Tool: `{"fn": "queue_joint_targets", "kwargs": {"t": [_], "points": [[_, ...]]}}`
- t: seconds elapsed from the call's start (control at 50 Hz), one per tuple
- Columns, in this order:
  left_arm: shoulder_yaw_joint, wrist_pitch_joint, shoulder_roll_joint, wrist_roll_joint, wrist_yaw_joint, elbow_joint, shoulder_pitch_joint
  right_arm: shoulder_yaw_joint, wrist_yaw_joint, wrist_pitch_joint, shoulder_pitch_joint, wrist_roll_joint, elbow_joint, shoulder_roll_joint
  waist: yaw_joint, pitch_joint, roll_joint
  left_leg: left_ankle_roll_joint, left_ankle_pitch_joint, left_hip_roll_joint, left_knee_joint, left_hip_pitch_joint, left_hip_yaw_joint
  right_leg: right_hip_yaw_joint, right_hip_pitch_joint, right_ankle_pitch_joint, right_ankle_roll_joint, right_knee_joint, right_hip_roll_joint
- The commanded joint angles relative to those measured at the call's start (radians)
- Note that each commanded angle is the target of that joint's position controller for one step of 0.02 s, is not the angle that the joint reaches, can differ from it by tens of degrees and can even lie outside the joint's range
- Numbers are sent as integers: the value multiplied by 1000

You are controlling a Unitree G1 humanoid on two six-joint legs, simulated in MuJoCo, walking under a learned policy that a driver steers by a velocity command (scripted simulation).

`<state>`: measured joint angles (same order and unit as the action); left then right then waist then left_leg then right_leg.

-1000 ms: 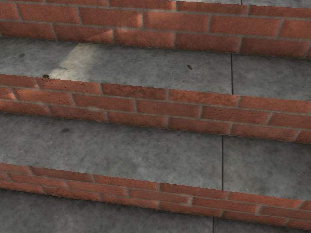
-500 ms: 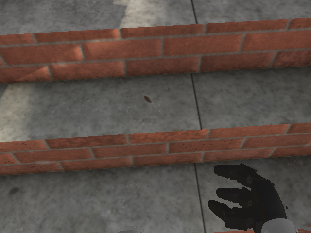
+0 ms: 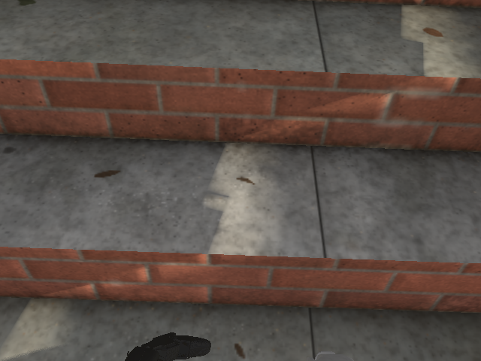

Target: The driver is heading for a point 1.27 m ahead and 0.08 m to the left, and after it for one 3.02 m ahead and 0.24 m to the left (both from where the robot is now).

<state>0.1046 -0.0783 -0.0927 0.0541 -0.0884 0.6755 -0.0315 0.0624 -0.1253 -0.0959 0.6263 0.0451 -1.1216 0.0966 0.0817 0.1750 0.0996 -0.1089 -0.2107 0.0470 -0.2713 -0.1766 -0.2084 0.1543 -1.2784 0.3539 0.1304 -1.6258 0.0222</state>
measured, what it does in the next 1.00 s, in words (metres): climbs: right foot 0.21 m higher, then left foot 0.21 m higher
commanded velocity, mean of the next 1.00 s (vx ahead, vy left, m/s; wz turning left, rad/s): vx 0.50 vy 0.00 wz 0.16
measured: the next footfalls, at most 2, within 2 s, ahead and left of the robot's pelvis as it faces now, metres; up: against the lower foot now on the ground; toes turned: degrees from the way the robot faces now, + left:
right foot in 0.02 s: +0.16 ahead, -0.13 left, +0.21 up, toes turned -2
left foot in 0.52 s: +0.40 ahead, +0.23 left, +0.42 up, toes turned +21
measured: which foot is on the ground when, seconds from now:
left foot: down 0.00-0.06, up 0.08-0.50, down 0.52-1.00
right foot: up 0.00-0.00, down 0.02-0.54, up 0.56-1.00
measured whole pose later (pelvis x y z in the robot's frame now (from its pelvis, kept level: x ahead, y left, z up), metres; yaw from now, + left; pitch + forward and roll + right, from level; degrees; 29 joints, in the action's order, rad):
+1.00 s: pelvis +0.46 +0.16 +0.42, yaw +8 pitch +10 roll -5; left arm 0.03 -0.05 -0.13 0.01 -0.11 0.89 -0.01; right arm 0.04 -0.12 -0.09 0.37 0.09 -1.11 0.17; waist -0.01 0.20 0.09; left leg -0.07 -0.18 0.08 -0.18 -0.13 0.23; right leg 0.15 -1.18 0.32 0.18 -1.57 0.01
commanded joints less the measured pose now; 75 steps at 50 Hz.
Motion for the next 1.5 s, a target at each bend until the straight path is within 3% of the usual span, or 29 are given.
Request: {"fn": "queue_joint_targets", "kwargs": {"t": [0.02,0.04,0.08,0.1,0.12,0.14,0.18,0.38,0.46,0.52,0.56,0.58,0.6,0.62,0.64,0.7,0.76,0.84,0.92,0.98,1.04,1.1,1.12,1.16,1.26,1.36,1.42,1.46,1.5], "points": [[-69,81,-71,-48,77,-6,146,-122,130,-42,-97,-95,112,302,-225,212,-15,-143,1929,135,-321,101,50,25,823,291,-20,408,-120],[-96,108,-158,-61,111,35,361,-139,159,-63,-154,-82,143,339,-326,331,38,-110,1725,99,-579,12,7,-242,1034,357,18,554,-29],[-165,83,-307,-40,167,128,332,-122,139,-55,-286,-27,243,112,-249,305,-353,-27,306,-143,-1490,-548,84,-1128,1116,481,245,1138,355],[-171,72,-263,-46,160,174,289,-125,120,-26,-424,21,353,87,-183,124,-280,-48,208,-86,-1734,-693,45,-987,929,669,186,1179,299],[-115,101,-168,-11,68,97,176,-92,36,30,-305,-60,176,73,-195,-250,-384,-76,230,-102,-1923,-1042,-132,-916,715,579,205,1186,317],[-96,105,-57,4,34,203,176,-98,23,46,-315,-52,208,95,-144,-218,-99,-125,173,-100,-1890,-1052,-123,-770,699,390,194,1192,314],[-68,128,55,-20,29,277,116,-79,22,45,-348,-34,237,45,-44,-176,-2,-188,121,-70,-1735,-1060,-100,-481,694,196,107,1168,248],[-67,176,-77,102,-4,481,461,-2,76,99,-883,-47,448,91,-111,-94,-103,-234,-60,32,-1729,-1489,165,-30,1238,-131,66,1527,247],[-107,166,-224,53,-89,474,466,32,20,218,-1027,-44,559,108,-31,-43,-236,-171,-162,4,-1383,-845,370,57,840,-885,166,1677,285],[-153,221,-366,-13,-64,435,440,12,3,205,-708,-30,459,145,111,84,-359,-93,-149,-144,-937,-623,429,60,1286,-1920,144,1381,321],[-133,225,-250,82,-107,452,570,-33,54,183,-288,-58,295,278,151,398,-83,-254,204,14,-695,139,-141,-132,816,-1464,56,786,231],[-154,191,-205,56,-129,462,568,-77,66,188,-25,10,202,374,191,449,89,-302,13,204,-226,190,-635,-236,657,-485,16,386,11],[-179,209,-174,-84,-2,284,346,-145,112,102,-281,-15,214,354,60,267,17,-205,-451,226,-182,48,-592,-228,600,-252,-56,-179,-76],[-158,213,-96,-55,58,173,229,-133,121,73,-428,-22,193,315,-8,152,-19,-96,-557,217,-175,-89,-485,-316,464,-339,-44,-353,-43],[-129,175,-21,-23,-8,434,425,-86,71,71,-280,-17,130,282,59,-45,202,-110,-460,202,-195,-254,-477,-536,228,-532,30,-493,-95],[-105,174,-14,-31,-32,373,389,-50,27,64,-430,37,67,106,-124,-71,-197,-38,26,168,-218,-322,-103,-472,117,-537,137,-494,-62],[-101,146,-40,-55,-37,366,327,-41,50,49,-490,32,75,40,-177,-59,-90,-68,-51,184,-84,-274,36,-382,-39,-366,154,-808,-43],[-87,135,-98,-55,-29,243,98,-25,56,9,-360,97,34,72,-187,-71,-138,35,-33,102,-19,-306,324,-234,-45,-493,188,-638,-8],[-100,63,-185,-52,5,141,-152,-39,27,23,-346,67,93,181,-104,-84,-22,-107,265,177,254,-303,405,-22,188,-149,85,-86,23],[-85,9,-96,-40,-25,117,-67,-64,0,-17,-214,38,36,355,-167,-17,91,-193,1471,308,87,8,416,90,284,68,14,122,-65],[-77,12,-89,-30,-9,102,42,-90,-14,-21,-181,48,13,349,-145,110,120,-219,1920,336,-191,437,405,20,251,155,36,430,-165],[-122,16,-189,-51,41,243,400,-100,-30,19,-245,68,36,314,-251,138,-27,-227,1563,228,-460,-91,324,-288,795,106,71,681,-195],[-134,28,-232,-12,42,340,549,-77,-47,45,-312,94,38,197,-278,55,-278,-139,550,55,-835,-480,305,-602,970,50,181,919,-68],[-116,57,-153,42,37,415,640,-55,-22,73,-419,37,87,124,-264,-24,-302,-146,310,-150,-1649,-959,-89,-904,1019,377,187,1094,17],[-74,149,-40,-7,-3,433,278,-51,76,42,-481,26,173,176,23,-70,-62,-101,169,-46,-1810,-1157,69,-492,881,-295,80,1087,-18],[-80,165,-58,41,28,492,605,-17,99,40,-740,11,303,110,-119,-85,-209,-63,-195,-28,-1984,-1268,144,-626,929,-314,132,1174,49],[-84,198,-66,58,19,514,687,-12,139,47,-941,10,432,118,-143,-68,-108,-43,-168,30,-1560,-1317,162,-645,1099,-324,97,1179,66],[-106,187,-114,-19,-16,413,494,9,134,88,-1078,18,512,64,-96,-161,-134,12,-385,39,-1150,-893,309,-596,716,-242,159,1502,107],[-114,209,-186,-34,-37,365,454,3,68,107,-922,-14,490,27,-28,-150,-269,60,-144,-48,-1241,-482,390,-613,562,-975,222,1492,203]]}}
